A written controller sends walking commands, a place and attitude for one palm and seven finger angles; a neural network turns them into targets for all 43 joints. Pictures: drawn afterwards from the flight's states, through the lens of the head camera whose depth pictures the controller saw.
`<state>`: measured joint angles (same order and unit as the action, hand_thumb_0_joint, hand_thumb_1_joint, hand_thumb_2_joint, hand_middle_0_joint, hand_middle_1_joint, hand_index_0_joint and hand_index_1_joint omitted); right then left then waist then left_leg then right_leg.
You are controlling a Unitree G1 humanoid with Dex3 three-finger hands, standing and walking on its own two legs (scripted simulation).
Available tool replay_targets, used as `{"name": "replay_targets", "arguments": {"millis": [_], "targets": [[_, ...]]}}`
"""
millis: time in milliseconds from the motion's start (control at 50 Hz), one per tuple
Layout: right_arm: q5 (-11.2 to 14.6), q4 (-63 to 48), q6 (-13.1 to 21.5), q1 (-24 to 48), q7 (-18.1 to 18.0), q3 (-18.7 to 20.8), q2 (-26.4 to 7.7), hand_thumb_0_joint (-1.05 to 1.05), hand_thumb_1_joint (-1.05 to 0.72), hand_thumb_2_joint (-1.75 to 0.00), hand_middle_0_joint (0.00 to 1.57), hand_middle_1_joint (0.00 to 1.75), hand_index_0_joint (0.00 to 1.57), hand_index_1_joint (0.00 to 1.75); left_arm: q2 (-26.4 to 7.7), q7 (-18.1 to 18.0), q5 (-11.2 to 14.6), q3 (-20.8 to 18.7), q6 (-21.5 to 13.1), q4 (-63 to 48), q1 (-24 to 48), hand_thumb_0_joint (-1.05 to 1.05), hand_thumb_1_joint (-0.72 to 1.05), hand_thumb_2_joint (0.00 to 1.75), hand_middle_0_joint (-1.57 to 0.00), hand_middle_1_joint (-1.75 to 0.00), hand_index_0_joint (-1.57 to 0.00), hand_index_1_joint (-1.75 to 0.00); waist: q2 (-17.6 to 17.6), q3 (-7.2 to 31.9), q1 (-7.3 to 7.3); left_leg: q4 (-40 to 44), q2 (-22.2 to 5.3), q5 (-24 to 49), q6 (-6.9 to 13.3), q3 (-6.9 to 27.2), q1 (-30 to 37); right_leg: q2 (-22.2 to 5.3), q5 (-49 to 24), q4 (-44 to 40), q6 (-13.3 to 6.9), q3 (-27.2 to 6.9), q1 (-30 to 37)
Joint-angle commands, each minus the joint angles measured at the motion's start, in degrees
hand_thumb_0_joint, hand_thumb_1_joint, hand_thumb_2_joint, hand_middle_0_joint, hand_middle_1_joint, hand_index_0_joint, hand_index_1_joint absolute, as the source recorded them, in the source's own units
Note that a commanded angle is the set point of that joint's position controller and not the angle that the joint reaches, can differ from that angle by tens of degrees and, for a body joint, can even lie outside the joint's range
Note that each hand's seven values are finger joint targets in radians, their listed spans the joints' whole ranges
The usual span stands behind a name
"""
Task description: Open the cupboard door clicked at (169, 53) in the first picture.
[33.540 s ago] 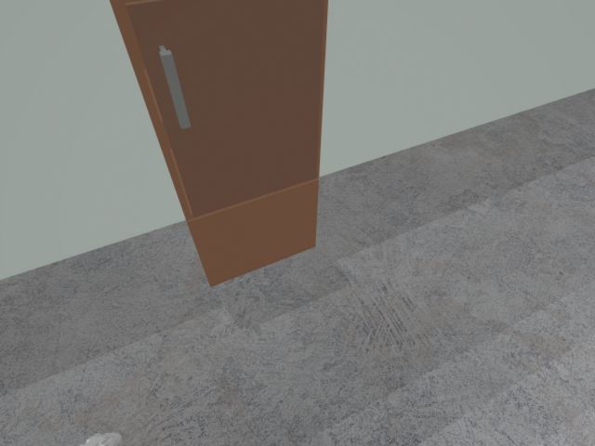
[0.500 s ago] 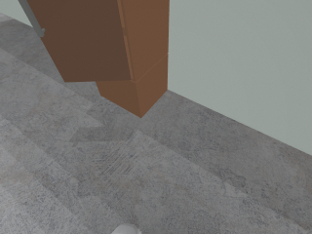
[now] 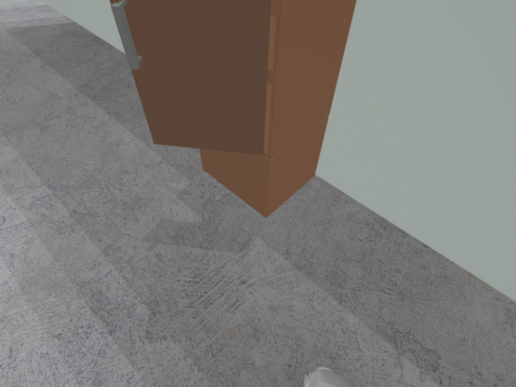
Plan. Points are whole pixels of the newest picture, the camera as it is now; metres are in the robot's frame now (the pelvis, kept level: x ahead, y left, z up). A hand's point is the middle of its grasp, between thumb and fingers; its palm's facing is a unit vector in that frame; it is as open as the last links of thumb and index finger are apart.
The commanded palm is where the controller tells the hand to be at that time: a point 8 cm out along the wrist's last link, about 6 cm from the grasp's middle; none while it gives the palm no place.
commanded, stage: take the last steps up to it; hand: left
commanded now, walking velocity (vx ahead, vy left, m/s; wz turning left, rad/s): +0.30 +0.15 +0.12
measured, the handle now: (129, 35) +0.95 +0.42 +0.08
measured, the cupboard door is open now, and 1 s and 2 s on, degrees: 36 36 36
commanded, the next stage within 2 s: come to a stop and stand still in 0.84 s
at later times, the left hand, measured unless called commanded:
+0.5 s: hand (162, 371) +0.17 +0.18 -0.16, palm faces +0.15 -0.96 -0.24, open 7.1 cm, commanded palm none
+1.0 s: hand (138, 254) +0.40 +0.30 -0.17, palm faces +0.10 -0.97 -0.24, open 7.2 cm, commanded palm none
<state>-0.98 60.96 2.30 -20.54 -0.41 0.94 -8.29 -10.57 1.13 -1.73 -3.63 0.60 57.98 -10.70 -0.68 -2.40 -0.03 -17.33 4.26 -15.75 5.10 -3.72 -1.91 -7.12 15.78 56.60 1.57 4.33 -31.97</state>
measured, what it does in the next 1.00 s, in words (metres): walks ahead: right foot, then left foot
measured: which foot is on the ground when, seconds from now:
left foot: down 0.00-0.20, up 0.22-0.68, down 0.70-1.00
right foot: up 0.00-0.18, down 0.20-0.70, up 0.72-1.00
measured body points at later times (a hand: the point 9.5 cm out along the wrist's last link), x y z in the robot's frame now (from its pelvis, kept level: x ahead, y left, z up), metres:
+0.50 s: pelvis +0.18 -0.01 +0.01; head +0.20 -0.03 +0.46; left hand +0.16 +0.23 -0.14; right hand +0.23 -0.24 -0.16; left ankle +0.23 +0.17 -0.67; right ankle +0.16 -0.11 -0.74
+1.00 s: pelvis +0.35 +0.10 -0.01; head +0.38 +0.09 +0.44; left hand +0.40 +0.35 -0.15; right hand +0.39 -0.13 -0.17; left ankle +0.32 +0.18 -0.74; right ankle +0.40 +0.01 -0.71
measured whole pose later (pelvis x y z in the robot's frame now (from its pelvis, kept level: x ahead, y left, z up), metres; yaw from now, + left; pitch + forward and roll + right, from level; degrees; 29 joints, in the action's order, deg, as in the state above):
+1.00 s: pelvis +0.35 +0.10 -0.01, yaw +3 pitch +0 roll +2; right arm -1.7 59.2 1.9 -14.7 -1.0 2.2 -10.9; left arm -9.8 -0.7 -1.9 -3.6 -0.4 58.6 -10.7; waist -0.3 -3.3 0.4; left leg -23.3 2.4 -15.1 3.8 -10.6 -8.7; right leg -5.4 19.1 46.4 -0.7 6.7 -26.4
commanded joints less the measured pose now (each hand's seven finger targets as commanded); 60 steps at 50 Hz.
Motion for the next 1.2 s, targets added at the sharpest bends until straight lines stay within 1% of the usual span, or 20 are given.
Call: {"name": "replay_targets", "arguments": {"millis": [0,80,140,160,180,200,240,300,380,580,640,660,680,720,820,920,1000,1040,1080,1180], "targets": [[-0.3,0.3,1.0,-7.6,-1.0,1.6,-7.7,0.00,-0.90,-0.90,0.20,0.30,0.20,0.30,-2.2,-0.2,0.4,0.0,-1.9,-6.2,7.6,0.00,0.90,0.90,-0.20,-0.30,-0.20,-0.30,5.3,-4.0,-2.18,5.5,-15.8,24.3,6.9,10.3,1.8,1.0,-1.3,-8.5,-0.3,0.9,-4.4],[-0.7,2.0,0.9,-8.9,-1.0,1.4,-7.8,0.00,-0.90,-0.90,0.20,0.30,0.20,0.30,-2.0,-0.3,0.5,0.0,-2.3,-7.5,9.5,0.00,0.90,0.90,-0.20,-0.30,-0.20,-0.30,5.5,-4.8,-1.94,2.7,-16.0,29.6,6.4,9.9,0.5,3.0,0.1,-14.8,-2.0,2.1,1.9],[0.0,2.1,1.1,-6.3,-1.0,1.8,-8.7,0.00,-0.90,-0.90,0.20,0.30,0.20,0.30,-4.6,-0.8,0.4,-1.2,-3.4,-3.7,-5.8,0.00,0.90,0.90,-0.20,-0.30,-0.20,-0.30,0.5,1.7,5.75,-13.9,-12.2,38.9,2.9,6.7,-5.6,5.3,-4.3,-25.6,-3.9,2.6,25.2],[0.8,1.3,1.5,-6.0,-0.7,2.0,-8.0,0.00,-0.90,-0.90,0.20,0.30,0.20,0.30,-8.9,-1.3,0.0,-2.6,-4.1,-1.1,-16.0,0.00,0.90,0.90,-0.20,-0.30,-0.20,-0.30,-6.6,8.0,9.47,-29.1,-7.6,26.4,0.1,3.3,-17.6,-4.9,-3.9,-29.6,-7.5,-9.0,43.0],[1.2,-0.4,1.7,-8.3,-0.8,2.1,-6.1,0.00,-0.90,-0.90,0.20,0.30,0.20,0.30,-13.7,-1.8,0.3,-3.7,-3.8,0.5,-21.1,0.00,0.90,0.90,-0.20,-0.30,-0.20,-0.30,-17.7,13.5,8.63,-48.2,1.4,-15.2,-3.3,1.4,-30.7,-23.0,-9.8,-37.8,-15.0,-35.7,52.2],[0.5,0.1,0.7,-6.1,-0.5,2.7,-8.0,0.00,-0.90,-0.90,0.20,0.30,0.20,0.30,-13.6,-2.0,1.1,-3.8,-3.7,-0.6,-16.5,0.00,0.90,0.90,-0.20,-0.30,-0.20,-0.30,-11.5,8.9,7.00,-58.0,-2.9,-15.1,-3.1,7.1,-32.4,-25.2,3.5,-43.2,-15.6,-38.1,41.5],[-0.2,-0.6,-0.7,0.3,0.2,2.8,-4.5,0.00,-0.90,-0.90,0.20,0.30,0.20,0.30,-6.5,-2.4,1.1,-2.0,-3.5,-2.3,-6.2,0.00,0.90,0.90,-0.20,-0.30,-0.20,-0.30,-3.9,-3.7,2.91,-57.5,-8.5,-3.7,-3.6,8.1,-33.2,-19.0,12.2,-46.7,-10.5,-23.4,21.9],[-0.7,1.3,-2.5,-3.5,0.9,2.3,-1.3,0.00,-0.90,-0.90,0.20,0.30,0.20,0.30,-1.9,-2.1,0.6,-0.4,-4.8,-1.4,-5.3,0.00,0.90,0.90,-0.20,-0.30,-0.20,-0.30,-9.0,-3.0,-0.42,-50.3,-9.8,2.7,-5.8,5.0,-28.7,-12.2,1.1,-48.3,-6.5,-8.0,15.1],[-0.8,0.3,-2.6,-0.5,1.6,2.7,-0.7,0.00,-0.90,-0.90,0.20,0.30,0.20,0.30,-2.6,-1.7,0.5,-0.9,-6.0,0.5,-8.7,0.00,0.90,0.90,-0.20,-0.30,-0.20,-0.30,-5.0,-0.5,0.00,-42.4,-10.5,6.9,-7.5,2.6,-31.5,-10.7,-8.0,-47.9,-7.1,-3.7,20.4],[0.0,-6.3,-0.8,14.6,3.0,2.1,-3.6,0.00,-0.90,-0.90,0.20,0.30,0.20,0.30,-7.7,-1.8,0.0,-1.1,-5.2,4.4,-12.1,0.00,0.90,0.90,-0.20,-0.30,-0.20,-0.30,-9.9,-2.9,2.55,-17.8,-7.7,3.8,-6.2,-1.6,-24.5,-13.5,-16.8,-42.9,-6.9,-0.8,26.7],[-0.4,-3.3,0.1,4.1,2.0,2.8,-7.6,0.00,-0.90,-0.90,0.20,0.30,0.20,0.30,-7.0,-1.9,0.1,-1.2,-4.3,4.5,-11.4,0.00,0.90,0.90,-0.20,-0.30,-0.20,-0.30,-3.5,2.2,-2.73,-7.5,-4.9,4.9,-4.6,-4.1,-3.6,-8.8,-19.9,-26.8,-4.3,3.6,20.4],[-1.1,-1.8,0.5,-3.3,1.2,4.0,-13.0,0.00,-0.90,-0.90,0.20,0.30,0.20,0.30,-4.5,-1.6,0.6,-0.7,-4.0,3.6,-13.5,0.00,0.90,0.90,-0.20,-0.30,-0.20,-0.30,7.6,8.6,-5.25,-8.0,-14.4,9.5,-0.8,5.9,8.9,-3.0,-7.1,-13.2,-2.2,7.6,11.5],[-1.1,-1.0,0.1,-8.6,0.2,5.2,-17.4,0.00,-0.90,-0.90,0.20,0.30,0.20,0.30,-1.7,-1.4,0.9,-0.1,-4.1,1.8,-13.1,0.00,0.90,0.90,-0.20,-0.30,-0.20,-0.30,17.3,12.1,-6.60,-4.1,-24.6,16.6,5.3,20.7,15.9,3.6,19.1,3.0,-1.3,7.2,0.3],[-0.7,-2.2,-0.2,-4.3,-0.8,4.4,-15.0,0.00,-0.90,-0.90,0.20,0.30,0.20,0.30,-0.7,-2.1,0.6,0.3,-3.7,-0.2,-6.7,0.00,0.90,0.90,-0.20,-0.30,-0.20,-0.30,14.7,9.3,-5.26,-0.1,-26.2,7.9,8.2,20.7,6.2,1.2,16.5,17.5,-3.4,-1.2,-5.7],[-0.6,-3.7,1.1,2.8,-1.1,2.0,-7.9,0.00,-0.90,-0.90,0.20,0.30,0.20,0.30,0.9,-1.4,0.2,0.3,-2.0,1.2,-8.6,0.00,0.90,0.90,-0.20,-0.30,-0.20,-0.30,5.4,2.5,0.56,3.5,-20.4,20.1,6.5,7.4,-6.0,-1.2,7.0,7.7,-2.0,-1.4,0.5],[-1.0,-3.5,0.4,2.2,-0.7,2.1,-7.4,0.00,-0.90,-0.90,0.20,0.30,0.20,0.30,1.2,-1.5,0.1,0.4,-1.5,-0.6,-5.9,0.00,0.90,0.90,-0.20,-0.30,-0.20,-0.30,5.7,0.8,1.04,3.9,-18.8,18.8,6.6,4.0,-9.1,1.1,4.0,-9.8,-2.0,1.0,8.6],[-0.2,-2.4,-0.1,4.6,-1.5,1.0,-7.2,0.00,-0.90,-0.90,0.20,0.30,0.20,0.30,-1.5,-2.4,0.3,0.6,-1.7,0.8,-9.9,0.00,0.90,0.90,-0.20,-0.30,-0.20,-0.30,-0.9,2.0,4.36,-7.4,-15.4,26.7,0.1,0.9,-13.1,1.9,-13.3,-27.8,-2.0,-1.3,24.5],[0.9,-1.8,-1.0,1.2,-1.2,1.0,-5.6,0.00,-0.90,-0.90,0.20,0.30,0.20,0.30,-8.4,-3.1,0.4,0.3,-2.2,0.8,-9.8,0.00,0.90,0.90,-0.20,-0.30,-0.20,-0.30,-8.0,2.3,2.06,-14.6,-6.6,1.5,-5.7,-0.8,-17.9,-10.9,-43.6,-31.5,-9.6,-15.2,27.9],[1.2,-0.6,-3.1,0.2,-1.5,1.1,-4.6,0.00,-0.90,-0.90,0.20,0.30,0.20,0.30,-9.6,-3.6,1.0,0.3,-2.4,0.8,-7.9,0.00,0.90,0.90,-0.20,-0.30,-0.20,-0.30,-14.7,6.8,1.23,-26.5,-5.4,-17.5,-7.1,-0.1,-15.7,-16.1,-55.3,-33.4,-16.3,-17.5,26.8],[1.2,0.1,-4.6,2.3,-1.5,1.7,-3.7,0.00,-0.90,-0.90,0.20,0.30,0.20,0.30,-9.9,-4.3,0.7,-0.6,-0.9,-0.9,-2.4,0.00,0.90,0.90,-0.20,-0.30,-0.20,-0.30,-6.5,7.6,0.78,-28.7,-4.8,-15.1,-8.0,1.4,-19.1,-12.0,-56.4,-30.7,-13.8,-9.2,30.3]]}}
